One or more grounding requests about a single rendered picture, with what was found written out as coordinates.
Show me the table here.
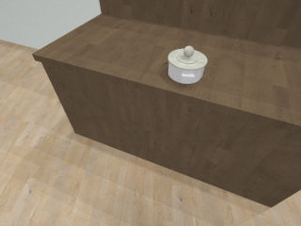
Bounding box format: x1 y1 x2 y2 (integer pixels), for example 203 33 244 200
32 0 301 208

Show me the pot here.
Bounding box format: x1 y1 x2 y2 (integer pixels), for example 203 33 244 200
168 62 205 84

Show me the lid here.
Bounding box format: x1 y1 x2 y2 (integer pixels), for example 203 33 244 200
167 48 208 71

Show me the knob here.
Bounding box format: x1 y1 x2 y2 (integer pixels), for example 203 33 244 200
183 45 195 57

